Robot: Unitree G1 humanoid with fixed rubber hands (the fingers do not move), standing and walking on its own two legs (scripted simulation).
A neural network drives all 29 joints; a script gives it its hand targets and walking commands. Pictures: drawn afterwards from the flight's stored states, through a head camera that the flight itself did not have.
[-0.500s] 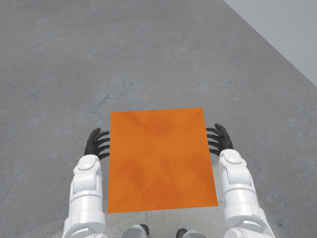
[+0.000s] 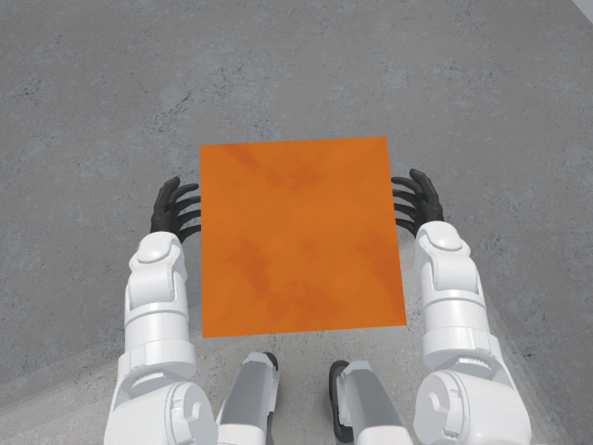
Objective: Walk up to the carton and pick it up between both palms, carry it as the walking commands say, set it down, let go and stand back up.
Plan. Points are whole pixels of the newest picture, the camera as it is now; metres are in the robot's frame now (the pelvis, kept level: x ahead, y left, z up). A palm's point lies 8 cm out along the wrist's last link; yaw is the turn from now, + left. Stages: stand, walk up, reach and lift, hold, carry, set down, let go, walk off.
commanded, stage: set down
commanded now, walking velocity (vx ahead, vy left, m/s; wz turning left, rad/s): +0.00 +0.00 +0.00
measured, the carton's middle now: (297, 240) +0.40 +0.04 -0.14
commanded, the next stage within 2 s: none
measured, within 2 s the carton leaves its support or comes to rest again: neither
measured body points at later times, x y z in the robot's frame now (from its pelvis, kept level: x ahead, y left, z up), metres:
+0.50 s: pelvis -0.01 +0.00 -0.08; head +0.23 +0.00 +0.31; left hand +0.41 +0.22 -0.15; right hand +0.45 -0.14 -0.16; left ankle +0.07 +0.12 -0.66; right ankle +0.06 -0.11 -0.66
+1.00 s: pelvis -0.03 +0.00 -0.15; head +0.24 +0.01 +0.20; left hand +0.43 +0.23 -0.24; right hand +0.48 -0.13 -0.25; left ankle +0.07 +0.12 -0.66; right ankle +0.06 -0.11 -0.66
